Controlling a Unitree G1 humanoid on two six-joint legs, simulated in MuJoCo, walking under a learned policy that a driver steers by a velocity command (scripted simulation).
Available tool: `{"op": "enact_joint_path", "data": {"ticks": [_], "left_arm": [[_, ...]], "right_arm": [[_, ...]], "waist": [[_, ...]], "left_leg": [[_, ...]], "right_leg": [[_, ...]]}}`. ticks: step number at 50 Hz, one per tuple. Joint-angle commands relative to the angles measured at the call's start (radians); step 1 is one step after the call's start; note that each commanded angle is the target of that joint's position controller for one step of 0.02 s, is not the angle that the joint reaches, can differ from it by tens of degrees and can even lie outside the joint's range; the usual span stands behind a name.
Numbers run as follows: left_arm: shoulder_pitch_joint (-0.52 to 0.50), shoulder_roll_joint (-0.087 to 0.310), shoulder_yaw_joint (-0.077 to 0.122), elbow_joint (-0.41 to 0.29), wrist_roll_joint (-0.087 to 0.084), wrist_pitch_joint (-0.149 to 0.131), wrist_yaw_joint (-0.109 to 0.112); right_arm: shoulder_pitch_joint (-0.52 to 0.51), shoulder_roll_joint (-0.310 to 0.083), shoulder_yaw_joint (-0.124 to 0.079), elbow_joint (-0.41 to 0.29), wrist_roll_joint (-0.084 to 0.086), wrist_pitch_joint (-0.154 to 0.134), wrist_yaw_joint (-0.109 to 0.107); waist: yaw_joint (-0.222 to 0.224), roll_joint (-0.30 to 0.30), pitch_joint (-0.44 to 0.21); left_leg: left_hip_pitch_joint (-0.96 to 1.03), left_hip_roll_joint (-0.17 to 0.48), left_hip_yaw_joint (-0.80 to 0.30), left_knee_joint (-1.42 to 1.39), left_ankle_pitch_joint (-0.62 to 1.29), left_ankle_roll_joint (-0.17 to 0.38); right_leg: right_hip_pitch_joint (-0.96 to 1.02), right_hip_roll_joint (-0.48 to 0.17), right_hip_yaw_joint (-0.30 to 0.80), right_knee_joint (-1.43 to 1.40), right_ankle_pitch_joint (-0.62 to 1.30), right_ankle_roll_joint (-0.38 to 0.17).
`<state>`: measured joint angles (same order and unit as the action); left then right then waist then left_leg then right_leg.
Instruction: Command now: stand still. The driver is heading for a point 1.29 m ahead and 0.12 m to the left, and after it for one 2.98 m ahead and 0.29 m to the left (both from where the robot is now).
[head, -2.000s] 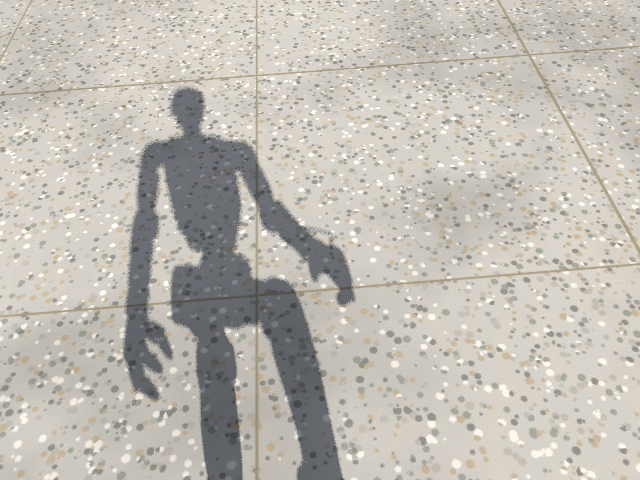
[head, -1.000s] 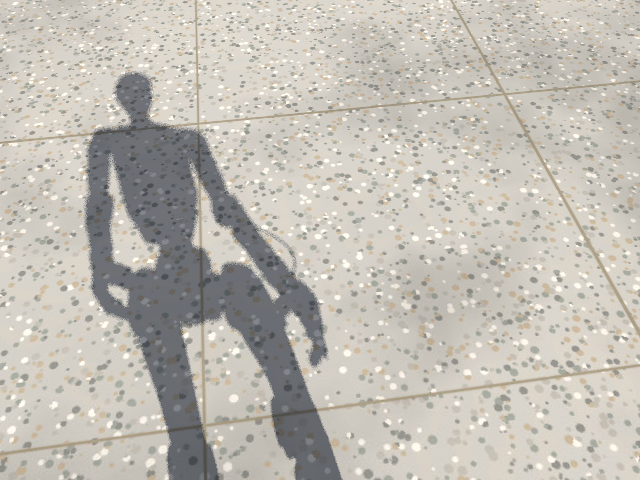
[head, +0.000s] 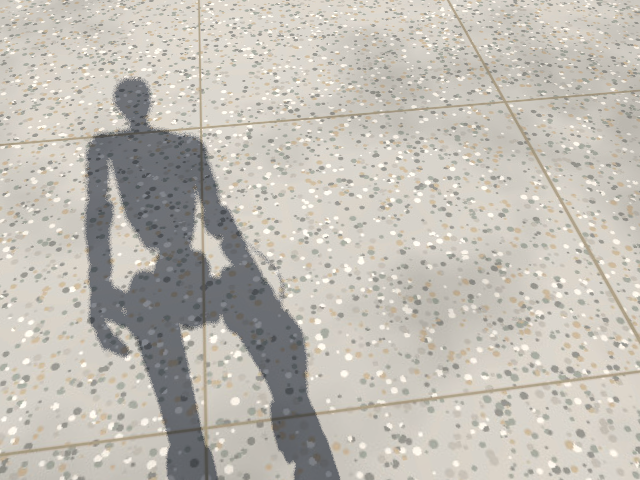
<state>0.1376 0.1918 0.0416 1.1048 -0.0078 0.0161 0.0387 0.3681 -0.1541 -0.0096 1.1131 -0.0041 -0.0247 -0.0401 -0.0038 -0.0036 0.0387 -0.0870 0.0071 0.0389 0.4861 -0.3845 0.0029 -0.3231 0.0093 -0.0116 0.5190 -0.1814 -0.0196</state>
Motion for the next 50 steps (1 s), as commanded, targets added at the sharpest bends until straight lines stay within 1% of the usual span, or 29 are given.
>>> {"op": "enact_joint_path", "data": {"ticks": [1,26,27,28,29,30,31,32,33,34,35,36,37,38,39,40,41,42,43,44,45,46,47,48,50], "left_arm": [[0.009,0.097,0.015,-0.027,0.000,-0.005,0.004],[0.021,0.093,0.014,-0.014,-0.001,-0.005,0.008],[0.038,0.083,0.012,-0.004,0.000,-0.004,0.008],[0.044,0.086,0.014,-0.002,-0.005,-0.004,0.008],[0.041,0.093,0.019,-0.004,-0.009,-0.007,0.007],[0.007,0.094,0.020,-0.019,-0.011,-0.018,0.003],[-0.042,0.082,0.018,-0.044,-0.017,-0.036,-0.005],[-0.078,0.071,0.014,-0.066,-0.020,-0.056,-0.016],[-0.095,0.075,0.014,-0.078,-0.022,-0.073,-0.025],[-0.105,0.080,0.015,-0.090,-0.026,-0.088,-0.033],[-0.110,0.081,0.015,-0.101,-0.032,-0.100,-0.040],[-0.106,0.082,0.016,-0.105,-0.036,-0.110,-0.047],[-0.067,0.078,0.019,-0.092,-0.037,-0.116,-0.052],[0.036,0.078,0.028,-0.051,-0.036,-0.117,-0.056],[0.167,0.105,0.049,-0.003,-0.034,-0.113,-0.055],[0.331,0.163,0.075,0.032,-0.031,-0.111,-0.052],[0.483,0.285,0.098,0.038,-0.024,-0.112,-0.047],[0.425,0.199,0.061,0.038,-0.002,-0.125,-0.052],[0.312,0.157,0.041,0.004,-0.003,-0.135,-0.051],[0.222,0.117,0.024,-0.025,-0.002,-0.139,-0.056],[0.178,0.106,0.014,-0.040,-0.001,-0.138,-0.062],[0.165,0.095,0.006,-0.044,0.003,-0.136,-0.063],[0.180,0.089,0.002,-0.041,0.007,-0.131,-0.060],[0.207,0.095,0.000,-0.034,0.008,-0.129,-0.055],[0.250,0.126,0.001,-0.027,0.010,-0.126,-0.042]], "right_arm": [[0.111,-0.082,-0.014,-0.002,0.000,-0.002,-0.003],[0.142,-0.068,-0.021,-0.018,0.000,-0.006,-0.004],[0.164,-0.063,-0.021,-0.009,0.002,-0.004,-0.004],[0.168,-0.079,-0.027,-0.009,0.007,-0.002,-0.007],[0.155,-0.108,-0.036,-0.022,0.012,-0.001,-0.010],[0.166,-0.131,-0.044,-0.033,0.018,-0.004,-0.013],[0.178,-0.168,-0.056,-0.040,0.026,-0.013,-0.014],[0.157,-0.202,-0.070,-0.048,0.030,-0.025,-0.014],[0.154,-0.194,-0.072,-0.053,0.025,-0.037,-0.013],[0.160,-0.179,-0.070,-0.053,0.022,-0.048,-0.008],[0.161,-0.170,-0.070,-0.056,0.025,-0.053,-0.002],[0.152,-0.169,-0.070,-0.060,0.030,-0.052,0.004],[0.129,-0.174,-0.070,-0.068,0.034,-0.048,0.009],[0.096,-0.185,-0.071,-0.079,0.033,-0.044,0.014],[0.085,-0.194,-0.070,-0.088,0.027,-0.045,0.017],[0.037,-0.175,-0.062,-0.107,0.026,-0.052,0.020],[0.042,-0.087,-0.039,-0.152,0.027,-0.069,0.019],[0.001,-0.085,-0.042,-0.172,0.043,-0.091,0.022],[-0.035,-0.113,-0.049,-0.191,0.067,-0.100,0.030],[-0.049,-0.130,-0.053,-0.191,0.064,-0.103,0.033],[-0.053,-0.134,-0.062,-0.187,0.051,-0.103,0.031],[-0.045,-0.147,-0.073,-0.182,0.040,-0.095,0.029],[-0.031,-0.145,-0.078,-0.176,0.038,-0.084,0.031],[-0.038,-0.131,-0.079,-0.176,0.037,-0.075,0.035],[-0.103,-0.118,-0.078,-0.202,0.030,-0.063,0.036]], "waist": [[0.001,0.013,0.008],[0.004,0.014,0.020],[0.002,0.021,0.001],[0.001,0.039,0.022],[-0.003,0.073,0.056],[-0.022,0.102,0.098],[-0.040,0.153,0.147],[-0.043,0.184,0.198],[-0.044,0.171,0.218],[-0.045,0.159,0.223],[-0.042,0.146,0.216],[-0.033,0.128,0.201],[-0.007,0.117,0.174],[0.042,0.114,0.128],[0.095,0.108,0.060],[0.176,0.011,-0.014],[0.199,-0.281,-0.130],[0.151,-0.225,-0.128],[0.102,-0.156,-0.021],[0.067,-0.083,0.018],[0.041,-0.041,0.046],[0.020,-0.047,0.051],[0.010,-0.061,0.047],[0.008,-0.058,0.051],[0.011,-0.042,0.067]], "left_leg": [[-0.201,0.033,-0.030,-0.119,0.149,0.016],[-0.209,0.033,-0.034,-0.132,0.126,0.023],[-0.201,0.029,-0.033,-0.145,0.024,0.031],[-0.217,0.035,-0.051,-0.161,-0.118,0.052],[-0.229,0.059,-0.095,-0.182,-0.262,0.087],[-0.219,0.115,-0.175,-0.230,-0.383,0.130],[-0.181,0.212,-0.295,-0.301,-0.445,0.181],[-0.156,0.306,-0.396,-0.338,-0.417,0.225],[-0.100,0.347,-0.429,-0.339,-0.327,0.246],[-0.030,0.355,-0.420,-0.319,-0.215,0.246],[0.020,0.343,-0.387,-0.294,-0.122,0.233],[0.028,0.315,-0.333,-0.271,-0.057,0.210],[-0.023,0.273,-0.266,-0.242,-0.017,0.185],[-0.132,0.224,-0.198,-0.187,0.081,0.161],[-0.215,0.175,-0.147,-0.079,0.280,0.140],[-0.320,0.099,-0.047,0.196,0.421,0.086],[-0.551,-0.049,0.038,0.623,0.150,0.004],[-0.645,-0.045,-0.138,0.825,-0.125,0.031],[-0.723,0.020,-0.159,0.893,-0.069,0.069],[-0.712,0.075,-0.141,0.868,0.034,0.094],[-0.689,0.110,-0.123,0.801,0.110,0.100],[-0.630,0.135,-0.110,0.741,0.154,0.098],[-0.593,0.141,-0.096,0.707,0.179,0.090],[-0.593,0.143,-0.078,0.683,0.197,0.077],[-0.644,0.147,-0.059,0.612,0.244,0.045]], "right_leg": [[0.180,-0.048,0.057,-0.046,0.182,-0.051],[0.171,-0.049,0.057,-0.053,0.152,-0.042],[0.178,-0.034,0.041,-0.048,0.040,-0.041],[0.149,-0.007,0.013,-0.020,-0.123,-0.039],[0.084,0.023,-0.020,0.026,-0.282,-0.036],[-0.012,0.036,-0.038,0.088,-0.345,-0.034],[-0.118,0.037,-0.068,0.177,-0.285,-0.033],[-0.206,-0.008,-0.048,0.257,-0.218,-0.042],[-0.294,-0.045,-0.023,0.310,-0.237,-0.052],[-0.366,-0.069,-0.007,0.332,-0.281,-0.061],[-0.386,-0.083,-0.006,0.295,-0.305,-0.066],[-0.338,-0.078,-0.024,0.219,-0.293,-0.068],[-0.204,-0.050,-0.067,0.125,-0.232,-0.066],[0.020,0.008,-0.123,0.049,-0.114,-0.060],[0.229,0.059,-0.142,0.044,-0.047,-0.059],[0.406,-0.040,0.024,-0.028,-0.084,-0.106],[0.584,-0.328,0.554,-0.251,-0.233,-0.268],[0.536,-0.408,0.778,-0.360,-0.288,-0.304],[0.447,-0.404,0.658,-0.349,-0.316,-0.271],[0.373,-0.355,0.507,-0.353,-0.270,-0.228],[0.308,-0.312,0.389,-0.368,-0.180,-0.197],[0.258,-0.262,0.286,-0.381,-0.097,-0.166],[0.234,-0.233,0.225,-0.390,-0.036,-0.155],[0.226,-0.220,0.185,-0.398,0.033,-0.158],[0.228,-0.220,0.146,-0.414,0.128,-0.174]]}}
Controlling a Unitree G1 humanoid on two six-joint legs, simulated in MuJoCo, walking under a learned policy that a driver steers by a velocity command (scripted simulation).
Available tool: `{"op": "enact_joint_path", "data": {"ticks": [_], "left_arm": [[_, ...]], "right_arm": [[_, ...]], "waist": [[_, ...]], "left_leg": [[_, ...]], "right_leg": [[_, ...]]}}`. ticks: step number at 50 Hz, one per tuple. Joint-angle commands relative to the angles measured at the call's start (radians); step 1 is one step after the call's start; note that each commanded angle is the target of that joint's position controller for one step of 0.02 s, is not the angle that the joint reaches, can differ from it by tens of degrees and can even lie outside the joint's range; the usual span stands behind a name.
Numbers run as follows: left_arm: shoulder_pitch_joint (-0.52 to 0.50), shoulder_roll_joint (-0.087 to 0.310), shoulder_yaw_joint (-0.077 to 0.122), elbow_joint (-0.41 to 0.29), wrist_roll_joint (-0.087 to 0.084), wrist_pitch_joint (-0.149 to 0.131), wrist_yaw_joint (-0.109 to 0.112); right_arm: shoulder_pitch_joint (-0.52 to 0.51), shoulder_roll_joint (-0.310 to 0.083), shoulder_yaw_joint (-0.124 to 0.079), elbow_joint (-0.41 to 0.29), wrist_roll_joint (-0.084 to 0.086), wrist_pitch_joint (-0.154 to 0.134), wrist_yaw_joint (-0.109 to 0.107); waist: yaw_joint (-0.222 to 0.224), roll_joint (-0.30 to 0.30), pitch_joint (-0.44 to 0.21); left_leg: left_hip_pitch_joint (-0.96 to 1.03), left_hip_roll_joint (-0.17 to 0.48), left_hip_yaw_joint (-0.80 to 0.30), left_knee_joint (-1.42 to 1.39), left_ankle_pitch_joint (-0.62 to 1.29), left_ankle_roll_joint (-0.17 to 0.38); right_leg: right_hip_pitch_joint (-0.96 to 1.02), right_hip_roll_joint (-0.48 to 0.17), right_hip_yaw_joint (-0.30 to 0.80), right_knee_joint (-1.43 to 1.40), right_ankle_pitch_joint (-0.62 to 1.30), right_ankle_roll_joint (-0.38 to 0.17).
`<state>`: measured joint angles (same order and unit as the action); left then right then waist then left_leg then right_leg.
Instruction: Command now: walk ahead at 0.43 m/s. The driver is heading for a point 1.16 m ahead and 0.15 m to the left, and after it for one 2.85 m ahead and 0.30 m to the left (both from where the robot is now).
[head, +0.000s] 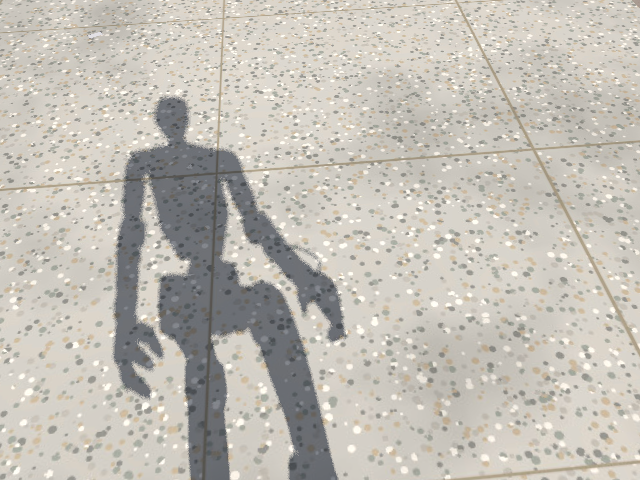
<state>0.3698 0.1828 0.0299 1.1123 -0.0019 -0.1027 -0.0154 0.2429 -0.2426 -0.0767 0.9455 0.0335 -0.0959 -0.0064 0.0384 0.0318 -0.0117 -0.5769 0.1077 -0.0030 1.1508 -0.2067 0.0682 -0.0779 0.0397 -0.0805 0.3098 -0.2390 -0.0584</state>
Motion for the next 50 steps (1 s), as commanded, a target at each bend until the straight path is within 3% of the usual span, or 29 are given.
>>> {"op": "enact_joint_path", "data": {"ticks": [1,4,7,11,13,14,15,16,17,18,19,20,21,22,24,28,31,34,37,39,41,42,43,44,45,46,47,48,50], "left_arm": [[0.028,0.149,0.014,-0.036,0.005,-0.006,0.019],[0.041,0.163,0.016,-0.053,0.007,0.004,0.032],[0.090,0.176,0.024,-0.052,-0.005,0.007,0.035],[0.118,0.181,0.035,-0.043,-0.016,0.019,0.036],[0.091,0.207,0.045,-0.053,-0.011,0.026,0.036],[0.072,0.216,0.047,-0.058,-0.006,0.034,0.035],[0.058,0.201,0.040,-0.069,-0.001,0.039,0.034],[0.101,0.137,0.020,-0.095,0.008,0.038,0.030],[0.209,0.003,-0.018,-0.090,-0.007,0.009,0.018],[0.102,0.114,0.009,-0.106,-0.038,-0.018,0.014],[0.002,0.163,0.021,-0.142,-0.054,-0.032,0.014],[-0.048,0.170,0.024,-0.154,-0.045,-0.037,0.025],[-0.059,0.166,0.035,-0.153,-0.028,-0.029,0.032],[-0.025,0.147,0.037,-0.147,-0.024,-0.012,0.032],[-0.001,0.113,0.037,-0.143,-0.024,0.013,0.034],[-0.159,0.133,0.047,-0.200,-0.007,0.025,0.037],[-0.256,0.122,0.046,-0.229,-0.005,0.016,0.027],[-0.357,0.096,0.032,-0.251,-0.002,0.007,0.015],[-0.395,0.101,0.027,-0.267,-0.004,0.004,0.000],[-0.366,0.135,0.036,-0.268,-0.001,-0.002,-0.008],[-0.200,0.192,0.060,-0.213,0.011,-0.012,-0.005],[-0.097,0.260,0.077,-0.185,0.027,-0.015,0.001],[-0.030,0.291,0.075,-0.174,0.049,-0.004,0.008],[-0.012,0.212,0.050,-0.165,0.027,0.007,0.002],[-0.074,0.196,0.043,-0.179,0.006,0.015,-0.005],[-0.171,0.182,0.038,-0.201,0.001,0.022,-0.002],[-0.243,0.159,0.027,-0.214,0.009,0.026,0.002],[-0.295,0.141,0.020,-0.220,0.017,0.028,0.006],[-0.323,0.151,0.025,-0.214,0.037,0.037,0.011]], "right_arm": [[-0.030,-0.024,-0.008,-0.056,-0.010,0.010,0.002],[-0.180,-0.011,0.006,-0.111,-0.012,0.004,0.011],[-0.283,-0.015,0.015,-0.141,-0.006,-0.003,0.028],[-0.346,-0.036,0.018,-0.179,-0.001,-0.014,0.053],[-0.271,-0.081,0.000,-0.170,-0.001,-0.018,0.057],[-0.150,-0.118,-0.020,-0.140,-0.001,-0.017,0.055],[0.038,-0.165,-0.045,-0.084,0.001,-0.013,0.047],[0.201,-0.252,-0.066,-0.045,-0.021,-0.009,0.037],[0.235,-0.276,-0.062,-0.029,-0.032,-0.012,0.047],[0.182,-0.180,-0.035,-0.033,-0.025,-0.017,0.049],[0.088,-0.140,-0.022,-0.045,-0.019,-0.021,0.046],[-0.006,-0.118,-0.012,-0.065,-0.024,-0.025,0.046],[-0.052,-0.091,-0.005,-0.067,-0.035,-0.030,0.050],[-0.064,-0.066,0.002,-0.059,-0.045,-0.033,0.054],[-0.038,-0.065,0.004,-0.035,-0.040,-0.035,0.051],[0.035,-0.118,-0.005,-0.011,-0.038,-0.030,0.020],[0.078,-0.125,-0.004,-0.003,-0.032,-0.020,0.005],[0.113,-0.127,0.001,0.013,-0.032,-0.010,-0.002],[0.149,-0.129,0.002,0.039,-0.030,0.009,-0.005],[0.127,-0.138,-0.002,0.043,-0.026,0.019,-0.010],[0.080,-0.144,-0.005,0.035,-0.021,0.027,-0.014],[0.110,-0.122,0.004,0.024,-0.034,0.024,-0.013],[0.259,-0.013,0.037,0.044,-0.048,0.016,-0.005],[0.304,-0.011,0.043,0.074,-0.031,0.014,0.002],[0.247,-0.094,0.020,0.066,-0.010,0.021,0.004],[0.155,-0.109,0.015,0.042,-0.002,0.035,-0.004],[0.094,-0.106,0.009,0.031,-0.011,0.053,-0.017],[0.088,-0.095,0.005,0.030,-0.021,0.073,-0.029],[0.117,-0.047,0.013,0.041,-0.029,0.095,-0.043]], "waist": [[-0.024,-0.071,0.126],[0.005,-0.077,0.143],[0.033,-0.083,0.157],[0.020,-0.098,0.162],[-0.041,-0.135,0.089],[-0.111,-0.152,0.008],[-0.198,-0.147,-0.102],[-0.211,0.014,-0.254],[-0.137,0.257,-0.418],[-0.156,0.172,-0.326],[-0.136,0.121,-0.175],[-0.099,0.013,-0.113],[-0.063,-0.006,-0.064],[-0.028,0.019,-0.058],[-0.007,0.033,-0.026],[-0.028,0.007,0.051],[-0.054,0.016,0.065],[-0.084,0.015,0.083],[-0.096,0.040,0.061],[-0.066,0.060,0.030],[0.023,0.051,-0.059],[0.040,-0.026,-0.166],[-0.009,-0.223,-0.319],[-0.004,-0.266,-0.443],[-0.004,-0.189,-0.369],[-0.017,-0.124,-0.247],[-0.034,-0.079,-0.152],[-0.064,-0.091,-0.108],[-0.090,-0.148,-0.080]], "left_leg": [[-0.187,0.049,-0.015,-0.110,0.097,-0.034],[-0.181,0.030,0.006,-0.339,0.210,-0.055],[-0.143,-0.004,0.036,-0.482,0.267,-0.052],[-0.118,-0.027,0.030,-0.589,0.215,-0.005],[0.029,-0.076,0.058,-0.603,0.152,0.030],[0.190,-0.116,0.084,-0.598,0.130,0.054],[0.451,-0.123,0.080,-0.587,0.131,0.084],[0.796,0.101,-0.228,-0.596,0.033,0.169],[1.003,0.296,-0.743,-0.799,-0.186,0.299],[0.941,0.259,-0.746,-0.870,-0.221,0.241],[0.793,0.233,-0.570,-0.873,-0.124,0.195],[0.628,0.204,-0.443,-0.893,0.008,0.174],[0.496,0.167,-0.343,-0.917,0.106,0.160],[0.426,0.140,-0.285,-0.945,0.130,0.156],[0.364,0.117,-0.217,-0.997,0.139,0.174],[0.380,0.114,-0.159,-1.056,0.158,0.182],[0.419,0.088,-0.098,-1.060,0.186,0.153],[0.406,0.047,-0.006,-1.014,0.388,0.119],[0.497,0.071,-0.001,-0.922,0.498,0.106],[0.565,0.097,-0.026,-0.845,0.561,0.084],[0.587,0.050,-0.014,-0.659,0.658,0.039],[0.491,-0.016,0.024,-0.469,0.490,-0.006],[0.175,-0.131,0.040,-0.120,-0.071,-0.073],[0.116,-0.162,-0.081,0.037,-0.497,-0.093],[0.075,-0.115,-0.120,0.101,-0.487,-0.093],[0.027,-0.077,-0.082,0.086,-0.429,-0.095],[0.036,-0.045,-0.064,0.030,-0.370,-0.101],[0.111,-0.016,-0.068,-0.049,-0.318,-0.103],[0.236,-0.028,-0.031,-0.200,-0.262,-0.105]], "right_leg": [[-0.011,-0.257,0.207,-0.212,0.213,-0.142],[-0.016,-0.243,0.158,-0.228,0.234,-0.136],[0.018,-0.251,0.126,-0.231,0.226,-0.132],[0.144,-0.302,0.108,-0.164,0.310,-0.113],[0.189,-0.310,0.091,-0.050,0.601,-0.091],[0.181,-0.288,0.065,0.101,0.776,-0.073],[0.075,-0.239,0.030,0.331,0.793,-0.040],[-0.225,-0.149,-0.003,0.697,0.453,-0.001],[-0.493,0.029,0.128,0.988,-0.307,0.033],[-0.601,-0.021,0.228,1.095,-0.304,0.009],[-0.656,-0.072,0.188,1.100,-0.222,-0.007],[-0.608,-0.129,0.171,1.044,-0.121,-0.012],[-0.550,-0.166,0.164,0.986,-0.066,-0.013],[-0.487,-0.191,0.173,0.953,-0.037,-0.017],[-0.468,-0.205,0.160,0.887,-0.028,-0.012],[-0.623,-0.220,0.145,0.686,0.137,0.031],[-0.641,-0.196,0.123,0.494,0.295,0.044],[-0.531,-0.134,0.059,0.313,0.388,0.047],[-0.488,-0.101,0.058,0.239,0.373,0.032],[-0.446,-0.085,0.074,0.195,0.310,0.004],[-0.242,-0.044,0.049,0.109,0.381,-0.034],[-0.020,-0.143,0.124,0.161,0.779,-0.070],[0.348,-0.399,0.399,0.232,1.107,-0.245],[0.384,-0.468,0.545,0.180,1.088,-0.320],[0.267,-0.422,0.482,0.138,0.840,-0.284],[0.127,-0.379,0.416,0.085,0.611,-0.237],[-0.027,-0.343,0.364,0.028,0.452,-0.207],[-0.161,-0.310,0.315,-0.019,0.345,-0.179],[-0.298,-0.252,0.237,-0.067,0.253,-0.161]]}}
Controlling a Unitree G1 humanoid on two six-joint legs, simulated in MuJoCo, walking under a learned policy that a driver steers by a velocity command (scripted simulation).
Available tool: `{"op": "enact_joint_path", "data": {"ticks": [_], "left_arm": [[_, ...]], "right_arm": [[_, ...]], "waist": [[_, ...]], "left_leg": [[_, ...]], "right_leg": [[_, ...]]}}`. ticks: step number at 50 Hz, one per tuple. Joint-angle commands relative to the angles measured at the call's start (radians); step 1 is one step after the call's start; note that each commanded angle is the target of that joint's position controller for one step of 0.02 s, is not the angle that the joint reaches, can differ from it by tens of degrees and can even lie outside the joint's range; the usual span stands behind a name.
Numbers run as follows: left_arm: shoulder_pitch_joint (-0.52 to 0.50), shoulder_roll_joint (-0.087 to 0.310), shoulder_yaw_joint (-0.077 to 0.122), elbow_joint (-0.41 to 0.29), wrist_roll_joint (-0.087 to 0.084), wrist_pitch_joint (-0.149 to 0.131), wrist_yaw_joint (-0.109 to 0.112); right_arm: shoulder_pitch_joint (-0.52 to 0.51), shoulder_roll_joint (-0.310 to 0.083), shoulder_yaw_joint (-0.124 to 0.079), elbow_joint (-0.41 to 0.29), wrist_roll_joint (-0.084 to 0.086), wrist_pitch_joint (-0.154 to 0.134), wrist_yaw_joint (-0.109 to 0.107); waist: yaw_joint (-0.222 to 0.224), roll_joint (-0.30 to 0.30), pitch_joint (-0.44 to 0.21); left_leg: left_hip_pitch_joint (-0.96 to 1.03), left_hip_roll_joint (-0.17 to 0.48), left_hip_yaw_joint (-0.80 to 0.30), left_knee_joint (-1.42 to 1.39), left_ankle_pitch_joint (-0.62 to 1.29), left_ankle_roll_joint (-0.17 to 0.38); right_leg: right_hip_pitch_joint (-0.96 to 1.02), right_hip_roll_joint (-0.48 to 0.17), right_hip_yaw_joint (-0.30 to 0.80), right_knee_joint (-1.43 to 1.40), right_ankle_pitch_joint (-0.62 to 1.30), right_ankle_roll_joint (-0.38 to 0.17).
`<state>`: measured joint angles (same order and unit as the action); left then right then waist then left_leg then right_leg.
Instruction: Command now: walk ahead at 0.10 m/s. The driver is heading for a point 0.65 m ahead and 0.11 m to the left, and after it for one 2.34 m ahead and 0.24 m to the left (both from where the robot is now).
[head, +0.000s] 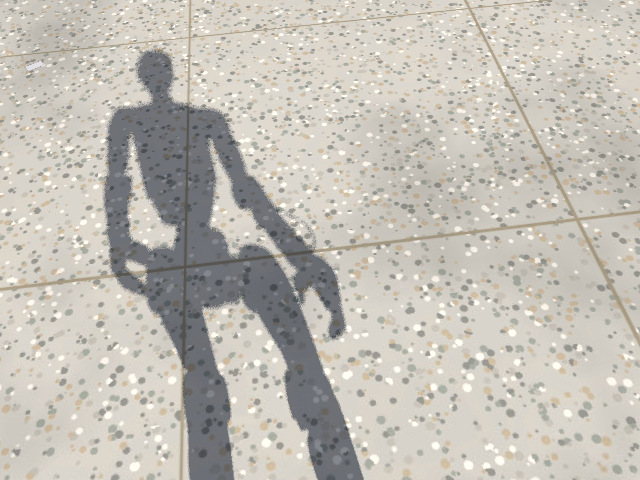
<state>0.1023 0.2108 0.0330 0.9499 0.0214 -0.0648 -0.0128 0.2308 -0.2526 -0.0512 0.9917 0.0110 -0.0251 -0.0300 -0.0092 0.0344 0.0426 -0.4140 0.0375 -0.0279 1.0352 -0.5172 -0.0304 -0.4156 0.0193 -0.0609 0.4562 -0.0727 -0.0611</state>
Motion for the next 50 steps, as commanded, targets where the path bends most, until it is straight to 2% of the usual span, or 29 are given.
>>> {"op": "enact_joint_path", "data": {"ticks": [1,3,5,7,8,9,10,11,12,16,21,26,27,29,31,33,34,35,37,38,39,40,41,42,43,44,45,47,50], "left_arm": [[-0.048,0.122,0.022,-0.046,0.017,0.001,0.012],[-0.030,0.128,0.024,-0.036,0.009,0.003,0.020],[-0.038,0.132,0.023,-0.031,-0.007,0.014,0.027],[-0.026,0.115,0.016,-0.019,-0.020,0.026,0.031],[0.004,0.099,0.011,-0.003,-0.020,0.028,0.031],[0.018,0.100,0.012,0.001,-0.016,0.031,0.031],[0.061,0.090,0.016,0.001,-0.020,0.036,0.035],[0.049,0.103,0.017,0.009,-0.011,0.038,0.041],[0.056,0.102,0.019,0.011,-0.012,0.039,0.043],[0.069,0.091,0.019,0.036,-0.012,0.041,0.042],[0.061,0.091,0.020,0.052,-0.019,0.042,0.038],[0.072,0.094,0.021,0.073,-0.023,0.052,0.042],[0.092,0.086,0.020,0.087,-0.024,0.054,0.043],[0.097,0.102,0.028,0.095,-0.036,0.059,0.045],[0.076,0.102,0.029,0.081,-0.043,0.042,0.044],[0.045,0.075,0.025,0.063,-0.046,0.006,0.033],[0.030,0.059,0.022,0.052,-0.047,-0.011,0.025],[0.022,0.056,0.022,0.043,-0.048,-0.025,0.016],[0.083,0.060,0.026,0.060,-0.052,-0.040,0.004],[0.185,0.072,0.035,0.098,-0.055,-0.041,0.003],[0.312,0.137,0.058,0.137,-0.056,-0.043,0.005],[0.457,0.266,0.096,0.175,-0.056,-0.043,0.002],[0.470,0.198,0.067,0.171,-0.034,-0.051,-0.005],[0.398,0.141,0.045,0.153,-0.026,-0.056,-0.004],[0.342,0.118,0.035,0.128,-0.024,-0.057,-0.007],[0.306,0.107,0.025,0.116,-0.028,-0.054,-0.010],[0.288,0.088,0.015,0.110,-0.027,-0.049,-0.009],[0.311,0.076,0.006,0.113,-0.022,-0.034,0.001],[0.311,0.122,0.013,0.106,-0.012,-0.027,0.026]], "right_arm": [[0.135,-0.028,-0.011,0.000,-0.008,0.027,-0.025],[0.120,-0.031,-0.009,0.004,-0.010,0.031,-0.028],[0.108,-0.038,-0.012,0.010,-0.013,0.037,-0.024],[0.093,-0.041,-0.013,0.016,-0.028,0.039,-0.017],[0.085,-0.052,-0.012,0.010,-0.038,0.039,-0.016],[0.077,-0.082,-0.013,0.000,-0.039,0.036,-0.017],[0.048,-0.132,-0.026,0.017,-0.023,0.032,-0.016],[0.026,-0.083,-0.018,0.014,-0.019,0.020,-0.012],[0.017,-0.060,-0.012,0.021,-0.024,0.009,-0.012],[0.033,-0.053,-0.012,0.035,-0.015,-0.016,-0.009],[0.061,-0.053,-0.010,0.050,-0.012,-0.012,-0.011],[0.064,-0.047,-0.007,0.058,-0.011,-0.004,-0.011],[0.087,-0.040,-0.007,0.071,-0.010,-0.001,-0.010],[0.090,-0.064,-0.017,0.072,0.003,0.005,-0.012],[0.102,-0.068,-0.020,0.060,0.014,-0.008,-0.013],[0.158,-0.096,-0.029,0.070,0.023,-0.035,-0.008],[0.181,-0.118,-0.037,0.078,0.024,-0.046,-0.005],[0.177,-0.124,-0.040,0.077,0.023,-0.055,-0.002],[0.123,-0.105,-0.037,0.056,0.022,-0.063,0.006],[0.056,-0.101,-0.035,0.032,0.022,-0.062,0.010],[-0.035,-0.080,-0.027,-0.013,0.022,-0.068,0.012],[-0.054,-0.025,-0.016,-0.052,0.016,-0.086,0.010],[-0.074,-0.041,-0.020,-0.063,0.014,-0.099,0.012],[-0.065,-0.050,-0.025,-0.059,0.031,-0.105,0.022],[-0.049,-0.040,-0.021,-0.049,0.037,-0.105,0.029],[-0.057,-0.042,-0.026,-0.048,0.033,-0.103,0.032],[-0.065,-0.051,-0.034,-0.050,0.024,-0.098,0.032],[-0.072,-0.031,-0.035,-0.053,0.018,-0.083,0.038],[-0.181,0.009,-0.018,-0.098,0.014,-0.067,0.043]], "waist": [[-0.044,-0.162,-0.140],[-0.033,-0.158,-0.166],[-0.040,-0.151,-0.159],[-0.047,-0.136,-0.110],[-0.041,-0.110,-0.073],[-0.020,-0.065,-0.029],[0.038,0.084,0.007],[0.025,0.092,0.022],[0.033,0.101,0.013],[0.020,0.028,-0.026],[0.004,-0.013,-0.065],[0.004,-0.031,-0.065],[0.002,-0.029,-0.085],[0.004,-0.005,-0.026],[-0.006,0.007,0.072],[-0.024,0.073,0.111],[-0.026,0.130,0.110],[-0.019,0.148,0.115],[0.030,0.123,0.083],[0.083,0.096,0.055],[0.142,-0.027,0.037],[0.173,-0.317,-0.020],[0.159,-0.288,-0.044],[0.107,-0.180,-0.009],[0.077,-0.117,-0.008],[0.058,-0.070,0.019],[0.043,-0.072,0.024],[0.037,-0.100,0.027],[0.047,-0.092,0.062]], "left_leg": [[0.106,0.037,0.004,-0.150,0.063,-0.007],[0.153,0.032,0.011,-0.264,0.138,-0.001],[0.216,0.022,0.028,-0.379,0.250,0.008],[0.278,0.008,0.046,-0.499,0.316,0.032],[0.277,0.039,0.012,-0.563,0.331,0.052],[0.239,0.091,-0.041,-0.626,0.288,0.079],[0.085,0.078,-0.044,-0.649,0.086,0.100],[0.003,0.062,-0.043,-0.697,0.019,0.087],[-0.013,0.063,-0.040,-0.714,0.025,0.066],[0.086,0.044,-0.015,-0.658,0.233,0.042],[0.152,0.033,0.002,-0.613,0.376,0.051],[0.169,0.024,0.014,-0.600,0.429,0.050],[0.181,0.016,0.023,-0.608,0.334,0.055],[0.132,0.012,0.008,-0.618,0.018,0.097],[0.099,0.057,-0.067,-0.660,-0.172,0.146],[0.169,0.153,-0.211,-0.716,-0.190,0.204],[0.223,0.224,-0.313,-0.755,-0.155,0.241],[0.249,0.271,-0.369,-0.755,-0.067,0.262],[0.220,0.257,-0.312,-0.694,0.115,0.236],[0.123,0.202,-0.223,-0.632,0.179,0.195],[-0.031,0.083,-0.066,-0.425,0.332,0.123],[-0.263,-0.065,0.102,-0.044,0.288,0.036],[-0.415,-0.070,-0.009,0.165,-0.016,0.046],[-0.480,-0.009,-0.059,0.276,0.016,0.081],[-0.489,0.029,-0.049,0.295,0.102,0.104],[-0.496,0.062,-0.036,0.248,0.180,0.113],[-0.449,0.090,-0.025,0.181,0.241,0.114],[-0.388,0.092,0.013,0.081,0.304,0.090],[-0.357,0.076,0.046,-0.141,0.433,0.060]], "right_leg": [[0.026,-0.220,0.195,-0.218,0.081,-0.162],[0.043,-0.221,0.194,-0.227,-0.012,-0.163],[0.024,-0.214,0.195,-0.237,-0.209,-0.140],[-0.027,-0.179,0.185,-0.239,-0.421,-0.079],[-0.041,-0.157,0.180,-0.230,-0.486,-0.034],[-0.039,-0.124,0.156,-0.174,-0.463,-0.001],[0.051,-0.053,0.072,-0.149,-0.367,0.023],[0.150,-0.048,0.060,-0.094,-0.276,0.032],[0.192,-0.048,0.055,-0.069,-0.223,0.025],[0.193,-0.059,0.057,-0.043,-0.107,0.003],[0.216,-0.062,0.053,-0.012,0.023,0.006],[0.233,-0.065,0.053,0.006,0.077,0.008],[0.240,-0.052,0.039,0.011,-0.019,0.007],[0.176,-0.020,0.013,0.044,-0.370,-0.007],[0.057,-0.026,0.035,0.059,-0.535,-0.023],[-0.057,-0.019,0.014,0.158,-0.450,-0.022],[-0.105,-0.008,-0.009,0.232,-0.368,-0.021],[-0.129,-0.017,-0.003,0.252,-0.327,-0.032],[-0.018,-0.024,0.003,0.182,-0.300,-0.054],[0.154,-0.020,0.015,0.106,-0.269,-0.067],[0.335,-0.095,0.170,-0.017,-0.268,-0.112],[0.571,-0.286,0.548,-0.168,-0.218,-0.220],[0.633,-0.398,0.749,-0.232,-0.106,-0.262],[0.614,-0.399,0.658,-0.195,-0.057,-0.234],[0.583,-0.366,0.546,-0.193,-0.028,-0.206],[0.542,-0.336,0.447,-0.212,0.023,-0.183],[0.494,-0.301,0.361,-0.233,0.071,-0.151],[0.443,-0.251,0.260,-0.272,0.122,-0.131],[0.377,-0.221,0.138,-0.321,0.151,-0.115]]}}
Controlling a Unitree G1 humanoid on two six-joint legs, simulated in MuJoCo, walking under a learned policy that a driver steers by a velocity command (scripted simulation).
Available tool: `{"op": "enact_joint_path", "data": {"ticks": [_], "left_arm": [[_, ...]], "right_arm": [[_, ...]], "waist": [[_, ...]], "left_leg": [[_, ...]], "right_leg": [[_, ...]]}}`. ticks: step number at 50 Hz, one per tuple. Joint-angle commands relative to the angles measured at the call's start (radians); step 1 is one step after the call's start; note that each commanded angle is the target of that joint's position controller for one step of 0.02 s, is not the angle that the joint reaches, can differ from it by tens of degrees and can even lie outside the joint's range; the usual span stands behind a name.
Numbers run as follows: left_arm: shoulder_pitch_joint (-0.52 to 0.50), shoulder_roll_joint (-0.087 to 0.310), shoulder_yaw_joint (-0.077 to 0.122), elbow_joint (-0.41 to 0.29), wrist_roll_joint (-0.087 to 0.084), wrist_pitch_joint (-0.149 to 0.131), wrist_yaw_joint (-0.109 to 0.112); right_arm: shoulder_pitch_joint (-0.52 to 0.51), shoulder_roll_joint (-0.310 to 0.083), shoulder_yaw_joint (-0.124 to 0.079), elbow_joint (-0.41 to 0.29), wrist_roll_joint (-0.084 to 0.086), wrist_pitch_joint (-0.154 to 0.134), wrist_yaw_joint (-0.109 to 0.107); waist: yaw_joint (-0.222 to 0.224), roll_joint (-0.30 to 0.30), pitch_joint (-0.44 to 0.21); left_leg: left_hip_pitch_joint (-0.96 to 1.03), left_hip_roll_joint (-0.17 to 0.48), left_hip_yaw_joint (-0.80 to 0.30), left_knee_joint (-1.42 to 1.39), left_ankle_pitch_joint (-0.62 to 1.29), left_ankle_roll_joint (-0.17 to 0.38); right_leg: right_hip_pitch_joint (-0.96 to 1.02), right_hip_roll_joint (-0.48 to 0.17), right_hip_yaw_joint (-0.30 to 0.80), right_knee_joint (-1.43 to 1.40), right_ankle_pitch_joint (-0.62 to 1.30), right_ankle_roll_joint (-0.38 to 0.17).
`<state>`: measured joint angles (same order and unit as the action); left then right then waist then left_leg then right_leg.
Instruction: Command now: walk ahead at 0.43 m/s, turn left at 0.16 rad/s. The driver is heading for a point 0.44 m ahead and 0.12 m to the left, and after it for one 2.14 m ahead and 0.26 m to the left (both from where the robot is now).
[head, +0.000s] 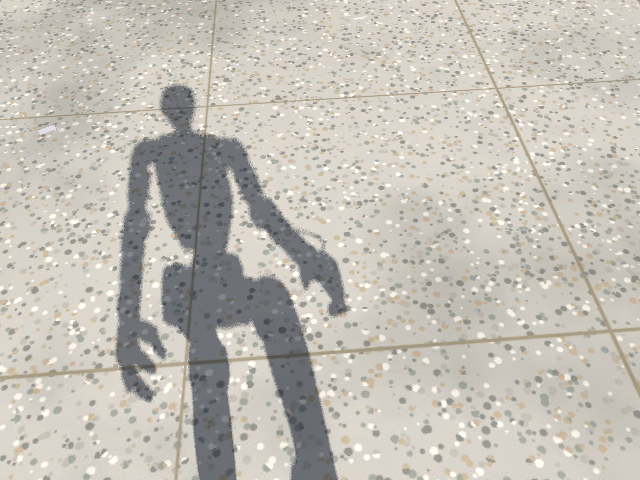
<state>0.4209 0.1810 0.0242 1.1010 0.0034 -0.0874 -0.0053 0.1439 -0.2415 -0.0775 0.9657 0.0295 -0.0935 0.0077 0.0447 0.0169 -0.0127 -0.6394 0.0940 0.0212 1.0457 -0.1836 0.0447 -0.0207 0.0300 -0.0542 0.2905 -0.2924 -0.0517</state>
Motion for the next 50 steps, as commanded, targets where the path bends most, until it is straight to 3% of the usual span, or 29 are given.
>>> {"op": "enact_joint_path", "data": {"ticks": [1,3,6,8,10,11,12,13,14,15,16,17,18,19,22,24,28,31,33,35,36,37,38,39,40,41,43,45,50], "left_arm": [[-0.007,0.163,0.024,-0.049,0.008,-0.005,0.024],[0.017,0.184,0.031,-0.045,0.004,-0.010,0.028],[0.046,0.180,0.039,-0.032,-0.009,-0.011,0.027],[0.027,0.190,0.046,-0.041,-0.009,-0.005,0.027],[0.003,0.223,0.056,-0.059,-0.004,0.008,0.032],[-0.019,0.231,0.058,-0.073,0.000,0.020,0.036],[-0.027,0.231,0.055,-0.092,0.003,0.023,0.039],[0.030,0.150,0.029,-0.135,0.015,0.005,0.027],[0.040,0.085,0.003,-0.152,-0.002,-0.042,0.007],[-0.084,0.171,0.029,-0.187,-0.040,-0.076,-0.004],[-0.154,0.202,0.035,-0.216,-0.053,-0.089,-0.001],[-0.173,0.205,0.043,-0.215,-0.038,-0.089,0.011],[-0.155,0.212,0.055,-0.212,-0.020,-0.075,0.021],[-0.137,0.208,0.061,-0.219,-0.013,-0.056,0.028],[-0.159,0.178,0.066,-0.256,0.013,-0.019,0.046],[-0.229,0.163,0.064,-0.290,0.023,-0.009,0.053],[-0.367,0.143,0.051,-0.344,0.007,0.000,0.041],[-0.428,0.168,0.051,-0.377,0.001,0.003,0.027],[-0.414,0.201,0.059,-0.383,0.004,-0.007,0.019],[-0.310,0.218,0.062,-0.353,0.017,-0.028,0.014],[-0.256,0.262,0.067,-0.352,0.043,-0.034,0.019],[-0.239,0.283,0.065,-0.350,0.066,-0.022,0.024],[-0.221,0.179,0.044,-0.333,0.035,-0.012,0.017],[-0.268,0.122,0.023,-0.350,0.015,-0.007,0.008],[-0.288,0.129,0.021,-0.346,0.013,0.007,-0.002],[-0.321,0.162,0.027,-0.353,0.005,0.020,-0.006],[-0.347,0.246,0.056,-0.367,0.006,0.048,0.001],[-0.319,0.267,0.071,-0.371,0.003,0.062,0.012],[-0.301,0.253,0.084,-0.385,-0.013,0.081,0.032]], "right_arm": [[-0.146,0.009,0.017,-0.092,-0.004,0.003,0.009],[-0.211,0.007,0.025,-0.119,0.001,0.006,0.018],[-0.269,-0.016,0.028,-0.155,0.006,0.012,0.036],[-0.272,-0.037,0.022,-0.173,0.003,0.009,0.050],[-0.190,-0.083,-0.001,-0.168,0.001,0.010,0.059],[-0.055,-0.123,-0.025,-0.136,0.002,0.014,0.059],[0.101,-0.178,-0.055,-0.098,0.003,0.022,0.050],[0.236,-0.278,-0.081,-0.091,-0.011,0.029,0.033],[0.238,-0.269,-0.066,-0.094,-0.011,0.030,0.030],[0.205,-0.203,-0.047,-0.094,-0.016,0.021,0.029],[0.132,-0.165,-0.036,-0.111,-0.015,0.011,0.028],[0.048,-0.135,-0.024,-0.134,-0.018,0.002,0.034],[-0.009,-0.115,-0.016,-0.154,-0.027,-0.003,0.034],[-0.039,-0.115,-0.014,-0.170,-0.033,-0.004,0.032],[-0.002,-0.159,-0.020,-0.171,-0.035,-0.004,0.015],[0.037,-0.185,-0.028,-0.170,-0.033,0.006,-0.001],[0.106,-0.183,-0.031,-0.168,-0.009,0.046,-0.027],[0.122,-0.180,-0.033,-0.174,-0.010,0.069,-0.042],[0.105,-0.173,-0.032,-0.194,-0.012,0.078,-0.051],[0.082,-0.135,-0.017,-0.212,-0.020,0.079,-0.056],[0.110,-0.080,0.003,-0.226,-0.038,0.071,-0.055],[0.296,-0.044,0.014,-0.203,-0.033,0.062,-0.053],[0.344,-0.110,0.012,-0.179,-0.029,0.064,-0.043],[0.270,-0.163,-0.002,-0.169,-0.026,0.080,-0.042],[0.191,-0.161,-0.005,-0.172,-0.032,0.099,-0.047],[0.142,-0.161,-0.009,-0.184,-0.041,0.115,-0.052],[0.098,-0.138,-0.007,-0.198,-0.032,0.123,-0.057],[0.108,-0.110,-0.001,-0.185,-0.023,0.112,-0.066],[0.078,-0.113,-0.005,-0.183,-0.017,0.095,-0.066]], "waist": [[0.004,-0.078,0.128],[0.019,-0.096,0.136],[0.019,-0.086,0.161],[-0.006,-0.088,0.139],[-0.066,-0.131,0.050],[-0.139,-0.141,-0.025],[-0.210,-0.121,-0.103],[-0.191,0.093,-0.245],[-0.146,0.193,-0.374],[-0.171,0.136,-0.267],[-0.144,0.074,-0.146],[-0.091,-0.033,-0.073],[-0.044,-0.037,-0.046],[-0.014,-0.017,-0.022],[0.008,0.005,0.003],[-0.010,0.029,-0.003],[-0.069,0.070,-0.054],[-0.084,0.082,-0.059],[-0.067,0.094,-0.064],[-0.018,0.097,-0.104],[-0.018,0.005,-0.201],[-0.096,-0.238,-0.295],[-0.096,-0.265,-0.351],[-0.072,-0.162,-0.254],[-0.056,-0.112,-0.191],[-0.058,-0.100,-0.121],[-0.066,-0.139,-0.055],[-0.058,-0.170,-0.083],[-0.049,-0.188,-0.107]], "left_leg": [[-0.092,0.005,0.012,-0.240,0.154,-0.016],[-0.026,-0.019,0.038,-0.349,0.220,-0.008],[-0.023,-0.028,0.025,-0.431,0.229,0.032],[0.012,-0.055,0.044,-0.458,0.182,0.069],[0.152,-0.118,0.092,-0.434,0.098,0.105],[0.315,-0.162,0.114,-0.446,0.081,0.125],[0.573,-0.158,0.057,-0.464,0.080,0.159],[0.959,0.095,-0.395,-0.491,-0.050,0.296],[1.082,0.270,-0.889,-0.738,-0.232,0.407],[1.010,0.224,-0.799,-0.785,-0.247,0.333],[0.852,0.188,-0.640,-0.793,-0.166,0.291],[0.670,0.143,-0.523,-0.812,-0.055,0.267],[0.536,0.106,-0.438,-0.828,0.020,0.249],[0.442,0.083,-0.396,-0.837,0.121,0.245],[0.283,0.041,-0.256,-0.816,0.496,0.250],[0.261,0.004,-0.206,-0.783,0.594,0.225],[0.328,-0.029,-0.227,-0.713,0.483,0.147],[0.421,-0.001,-0.328,-0.648,0.373,0.136],[0.479,0.009,-0.409,-0.584,0.334,0.130],[0.498,-0.026,-0.383,-0.459,0.317,0.089],[0.420,-0.094,-0.310,-0.283,0.201,0.045],[0.196,-0.234,-0.222,-0.059,-0.379,-0.022],[0.152,-0.177,-0.233,0.026,-0.521,-0.056],[0.140,-0.126,-0.214,0.052,-0.484,-0.086],[0.125,-0.110,-0.171,0.040,-0.438,-0.108],[0.119,-0.098,-0.148,-0.010,-0.404,-0.120],[0.200,-0.114,-0.098,-0.161,-0.362,-0.121],[0.256,-0.147,-0.073,-0.249,-0.319,-0.118],[0.314,-0.152,-0.094,-0.390,-0.198,-0.090]], "right_leg": [[-0.052,-0.222,0.098,-0.174,0.354,-0.117],[-0.068,-0.231,0.053,-0.208,0.330,-0.113],[0.022,-0.275,0.002,-0.202,0.368,-0.103],[0.099,-0.294,-0.041,-0.127,0.583,-0.083],[0.153,-0.301,-0.077,0.046,0.953,-0.059],[0.129,-0.280,-0.106,0.232,1.061,-0.038],[-0.029,-0.247,-0.116,0.475,0.985,-0.006],[-0.428,-0.126,-0.114,0.890,0.486,0.052],[-0.650,0.034,0.070,1.145,-0.239,0.060],[-0.762,-0.032,0.178,1.194,-0.194,0.024],[-0.776,-0.080,0.156,1.139,-0.108,0.003],[-0.716,-0.122,0.149,1.047,-0.045,0.003],[-0.629,-0.156,0.152,0.969,-0.013,0.008],[-0.569,-0.167,0.152,0.931,-0.015,0.021],[-0.502,-0.139,0.105,0.781,0.023,0.080],[-0.503,-0.103,0.083,0.639,0.136,0.104],[-0.459,-0.031,0.093,0.370,0.329,0.104],[-0.478,-0.010,0.129,0.273,0.297,0.110],[-0.462,-0.005,0.154,0.207,0.233,0.097],[-0.317,-0.041,0.128,0.085,0.395,0.050],[-0.111,-0.186,0.241,0.116,0.703,-0.017],[0.157,-0.395,0.510,0.168,1.032,-0.230],[0.137,-0.458,0.670,0.130,0.788,-0.301],[0.059,-0.381,0.597,0.111,0.601,-0.260],[-0.009,-0.315,0.530,0.094,0.469,-0.210],[-0.088,-0.280,0.506,0.067,0.367,-0.184],[-0.212,-0.205,0.441,0.024,0.291,-0.145],[-0.200,-0.180,0.429,0.014,0.289,-0.146],[-0.197,-0.182,0.486,-0.014,0.160,-0.145]]}}
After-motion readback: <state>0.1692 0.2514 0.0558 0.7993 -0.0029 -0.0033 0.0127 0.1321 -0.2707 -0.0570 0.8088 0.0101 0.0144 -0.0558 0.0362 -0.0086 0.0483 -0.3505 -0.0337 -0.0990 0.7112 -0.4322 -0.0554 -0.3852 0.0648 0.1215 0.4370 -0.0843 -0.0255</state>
